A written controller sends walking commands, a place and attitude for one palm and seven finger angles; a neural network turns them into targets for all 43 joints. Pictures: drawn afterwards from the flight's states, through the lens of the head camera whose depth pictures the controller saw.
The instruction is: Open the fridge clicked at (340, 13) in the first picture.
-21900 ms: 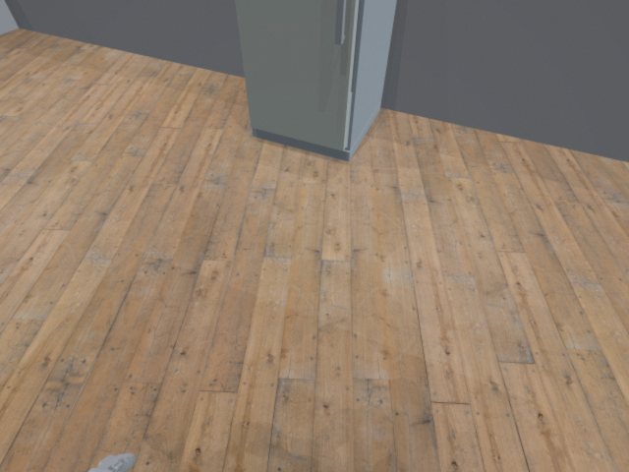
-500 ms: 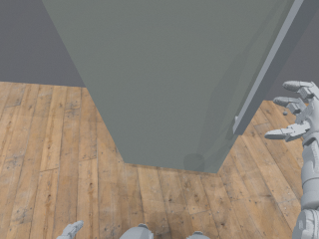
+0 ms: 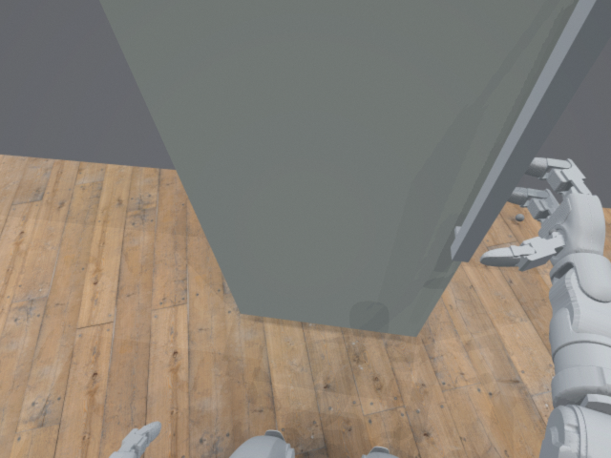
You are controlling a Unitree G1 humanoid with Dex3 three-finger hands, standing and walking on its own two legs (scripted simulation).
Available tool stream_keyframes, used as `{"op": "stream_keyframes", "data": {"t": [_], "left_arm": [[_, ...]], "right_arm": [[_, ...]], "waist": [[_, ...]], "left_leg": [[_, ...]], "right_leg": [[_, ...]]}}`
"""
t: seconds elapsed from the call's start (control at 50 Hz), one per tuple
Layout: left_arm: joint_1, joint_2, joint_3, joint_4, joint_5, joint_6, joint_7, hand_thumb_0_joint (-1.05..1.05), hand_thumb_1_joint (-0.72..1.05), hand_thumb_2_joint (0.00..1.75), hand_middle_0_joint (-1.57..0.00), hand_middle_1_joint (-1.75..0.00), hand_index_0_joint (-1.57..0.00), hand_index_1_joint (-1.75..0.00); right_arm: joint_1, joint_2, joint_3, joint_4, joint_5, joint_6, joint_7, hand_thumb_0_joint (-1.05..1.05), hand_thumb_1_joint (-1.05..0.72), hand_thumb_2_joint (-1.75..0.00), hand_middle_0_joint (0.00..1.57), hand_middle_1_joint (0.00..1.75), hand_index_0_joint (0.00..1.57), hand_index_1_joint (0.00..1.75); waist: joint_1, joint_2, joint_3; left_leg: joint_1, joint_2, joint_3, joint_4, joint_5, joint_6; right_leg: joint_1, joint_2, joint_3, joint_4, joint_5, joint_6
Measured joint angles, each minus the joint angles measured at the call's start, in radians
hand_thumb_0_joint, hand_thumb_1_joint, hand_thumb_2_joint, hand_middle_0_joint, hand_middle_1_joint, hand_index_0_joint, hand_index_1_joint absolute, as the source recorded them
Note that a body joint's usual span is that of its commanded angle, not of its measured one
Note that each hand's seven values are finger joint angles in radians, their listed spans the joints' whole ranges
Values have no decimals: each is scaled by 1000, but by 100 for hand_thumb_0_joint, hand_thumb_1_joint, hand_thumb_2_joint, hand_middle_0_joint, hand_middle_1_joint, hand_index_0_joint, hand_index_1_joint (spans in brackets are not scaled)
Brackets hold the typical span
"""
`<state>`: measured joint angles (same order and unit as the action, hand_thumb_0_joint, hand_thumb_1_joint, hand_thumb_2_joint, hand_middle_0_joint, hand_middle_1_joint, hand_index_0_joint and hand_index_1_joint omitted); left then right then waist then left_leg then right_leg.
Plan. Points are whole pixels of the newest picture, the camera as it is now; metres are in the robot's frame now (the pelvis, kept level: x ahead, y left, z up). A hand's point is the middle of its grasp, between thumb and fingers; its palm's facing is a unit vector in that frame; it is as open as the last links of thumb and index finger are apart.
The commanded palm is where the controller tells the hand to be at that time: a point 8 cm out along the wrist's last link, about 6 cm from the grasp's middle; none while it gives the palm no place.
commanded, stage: feel for the door with the fingertips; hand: right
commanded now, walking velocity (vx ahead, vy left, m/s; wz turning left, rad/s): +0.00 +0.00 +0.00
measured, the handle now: (513, 142) +0.50 -0.20 +0.15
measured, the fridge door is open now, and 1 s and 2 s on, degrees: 0 0 0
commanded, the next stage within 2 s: slide the fingers in behind the handle in 0.50 s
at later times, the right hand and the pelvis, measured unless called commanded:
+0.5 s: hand (521, 204) +0.45 -0.23 +0.08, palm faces +0.07 +1.00 +0.01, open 13.8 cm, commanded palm +0.42 -0.27 +0.08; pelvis +0.00 -0.01 +0.00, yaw +0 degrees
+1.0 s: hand (520, 204) +0.45 -0.23 +0.08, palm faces +0.07 +1.00 +0.00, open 13.8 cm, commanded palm +0.42 -0.27 +0.08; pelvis +0.00 -0.01 +0.00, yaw +0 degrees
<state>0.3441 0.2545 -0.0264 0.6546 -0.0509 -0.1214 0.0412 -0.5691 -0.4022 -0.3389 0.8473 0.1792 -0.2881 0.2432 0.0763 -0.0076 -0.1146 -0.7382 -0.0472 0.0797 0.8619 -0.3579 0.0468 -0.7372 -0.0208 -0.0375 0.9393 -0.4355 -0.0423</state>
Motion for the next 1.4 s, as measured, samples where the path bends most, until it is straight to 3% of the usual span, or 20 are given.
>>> {"op": "stream_keyframes", "data": {"t": [0.26, 0.44, 0.6, 0.9, 1.06, 1.4], "left_arm": [[4, 3, -4, 15, 0, -5, 7, 1, 91, 90, -20, -30, -20, -30], [11, 13, 0, 25, 2, -4, 7, 1, 91, 90, -20, -30, -20, -30], [26, 6, 2, 32, 14, -5, -5, 1, 91, 90, -20, -30, -20, -30], [31, 3, -8, 25, 9, 6, -2, 1, 91, 90, -21, -30, -20, -30], [29, 9, 2, 18, 7, 9, -7, 1, 91, 90, -20, -30, -20, -30], [5, -9, 2, 18, 9, 12, -15, 1, 91, 90, -20, -30, -20, -30]], "right_arm": [[-67, -54, -24, 82, -1, -8, 27, -1, 50, -30, 30, 120, 30, 120], [-136, -46, 3, 138, -5, 11, 28, -1, 50, -30, 30, 120, 30, 120], [-132, -33, -4, 139, -32, -28, -14, -1, 50, -30, 33, 122, 34, 123], [-151, -57, -9, 177, -23, -27, 14, -1, 50, -30, 33, 122, 35, 123], [-106, -26, 12, 116, -12, -16, -2, -1, 50, -30, 31, 121, 32, 121], [-83, 47, 51, 74, -30, -4, -75, -1, 50, -30, 30, 120, 31, 121]], "waist": [[3, 3, 4], [11, 2, 2], [14, -2, -3], [21, 1, 3], [14, -1, -4], [9, -7, -6]], "left_leg": [[-14, 0, 2, 6, 1, -1], [-40, 8, 6, 15, -1, -8], [-51, 8, 2, 19, -4, -12], [-45, 4, 3, 9, 4, -10], [-34, 3, 0, 1, 4, -10], [2, 5, -2, -8, -6, -5]], "right_leg": [[-17, 0, 2, 10, -1, -2], [-47, 8, 6, 22, -2, -9], [-57, 8, 3, 28, -7, -11], [-53, 5, 4, 22, -1, -11], [-41, 5, 2, 12, -2, -10], [1, 8, 2, -10, -3, -4]]}}
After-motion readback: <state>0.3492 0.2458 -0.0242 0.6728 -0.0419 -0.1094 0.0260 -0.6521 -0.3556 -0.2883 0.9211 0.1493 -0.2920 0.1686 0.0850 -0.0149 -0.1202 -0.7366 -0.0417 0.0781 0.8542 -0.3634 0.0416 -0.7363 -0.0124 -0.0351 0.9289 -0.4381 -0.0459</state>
